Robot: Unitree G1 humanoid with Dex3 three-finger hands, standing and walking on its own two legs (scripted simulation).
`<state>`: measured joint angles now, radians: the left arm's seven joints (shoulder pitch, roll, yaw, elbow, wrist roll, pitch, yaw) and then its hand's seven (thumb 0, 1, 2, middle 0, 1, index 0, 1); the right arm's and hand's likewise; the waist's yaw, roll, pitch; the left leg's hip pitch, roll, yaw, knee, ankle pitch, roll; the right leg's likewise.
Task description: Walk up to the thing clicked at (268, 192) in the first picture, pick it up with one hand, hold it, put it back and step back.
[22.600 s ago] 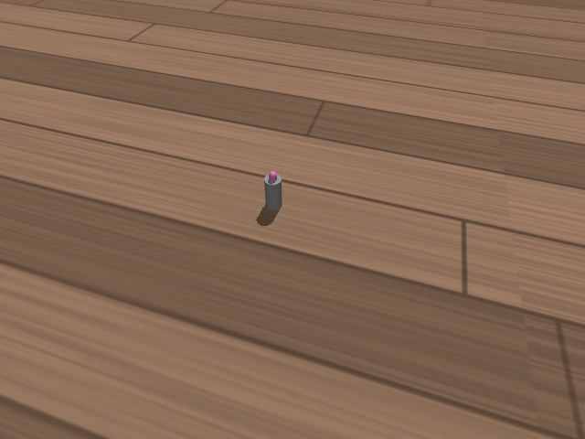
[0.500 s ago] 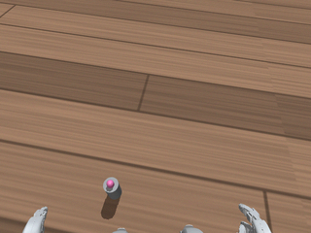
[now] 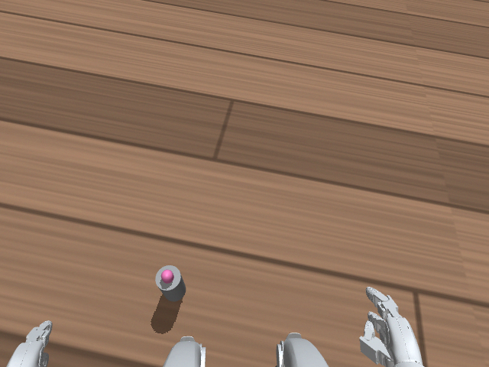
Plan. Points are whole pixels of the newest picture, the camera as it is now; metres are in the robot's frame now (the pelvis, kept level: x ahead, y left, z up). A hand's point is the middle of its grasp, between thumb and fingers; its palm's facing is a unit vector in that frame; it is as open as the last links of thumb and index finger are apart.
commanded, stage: go down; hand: left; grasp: from the side
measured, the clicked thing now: (170, 282) +0.40 +0.21 -0.58
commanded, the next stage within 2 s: approach in 1.94 s
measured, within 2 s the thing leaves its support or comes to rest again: neither
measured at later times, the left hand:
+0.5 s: hand (71, 310) +0.25 +0.33 -0.19, palm faces +0.17 -0.96 -0.21, open 17.5 cm
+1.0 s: hand (69, 294) +0.29 +0.37 -0.25, palm faces +0.17 -0.98 -0.13, open 17.3 cm
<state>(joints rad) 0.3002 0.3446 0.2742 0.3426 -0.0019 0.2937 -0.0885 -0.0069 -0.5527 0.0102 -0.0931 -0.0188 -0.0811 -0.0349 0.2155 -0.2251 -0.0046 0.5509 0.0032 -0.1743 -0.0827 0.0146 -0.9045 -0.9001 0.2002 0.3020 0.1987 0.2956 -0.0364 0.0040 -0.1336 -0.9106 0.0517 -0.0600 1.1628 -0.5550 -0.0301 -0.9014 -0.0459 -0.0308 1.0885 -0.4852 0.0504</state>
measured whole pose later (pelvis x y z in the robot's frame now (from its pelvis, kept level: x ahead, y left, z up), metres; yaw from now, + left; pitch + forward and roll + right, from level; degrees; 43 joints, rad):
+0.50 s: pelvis -0.06 +0.00 -0.13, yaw -1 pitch +29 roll -3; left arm -0.17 0.56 0.55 0.75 -0.10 -0.18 -0.36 -0.01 -0.57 0.04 -0.08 -0.06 -0.07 -0.07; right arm 0.15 -0.29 0.02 0.60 0.00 -0.20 -0.06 0.01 -0.91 -0.90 0.20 0.30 0.20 0.30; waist -0.06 -0.02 -0.17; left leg -1.54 0.03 -0.10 1.69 -0.66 -0.04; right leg -1.54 -0.05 -0.02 1.62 -0.58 0.05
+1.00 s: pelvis -0.08 +0.00 -0.23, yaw -3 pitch +32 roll -6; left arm -0.43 0.75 0.75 0.96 -0.14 -0.31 -0.59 -0.01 -0.50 0.04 -0.06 -0.05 -0.05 -0.06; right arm 0.12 -0.34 0.07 0.66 -0.02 -0.18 -0.04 0.01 -0.91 -0.90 0.20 0.30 0.20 0.30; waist -0.08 -0.02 -0.15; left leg -1.90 0.01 -0.14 2.02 -0.70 -0.05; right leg -1.88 -0.04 -0.02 1.93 -0.61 0.05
